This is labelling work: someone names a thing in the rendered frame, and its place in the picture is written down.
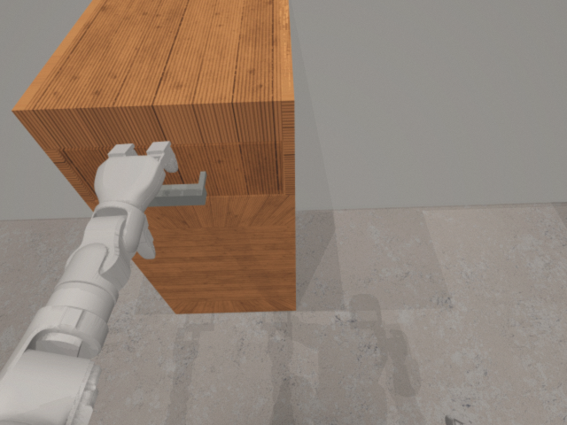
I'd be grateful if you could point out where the drawer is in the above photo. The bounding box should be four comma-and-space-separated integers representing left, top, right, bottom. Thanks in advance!
58, 141, 284, 200

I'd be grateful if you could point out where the handle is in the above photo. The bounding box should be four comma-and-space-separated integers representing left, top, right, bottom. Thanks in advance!
148, 171, 207, 207

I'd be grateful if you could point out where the left robot hand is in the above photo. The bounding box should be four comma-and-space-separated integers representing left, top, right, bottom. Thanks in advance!
94, 141, 178, 259

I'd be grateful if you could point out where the cabinet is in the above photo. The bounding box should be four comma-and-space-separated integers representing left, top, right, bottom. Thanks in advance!
12, 0, 296, 314

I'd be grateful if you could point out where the robot left forearm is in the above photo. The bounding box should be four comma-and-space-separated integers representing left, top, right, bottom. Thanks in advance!
0, 201, 145, 392

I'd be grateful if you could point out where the left robot upper arm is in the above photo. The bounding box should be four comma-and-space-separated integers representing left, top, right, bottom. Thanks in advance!
0, 349, 102, 425

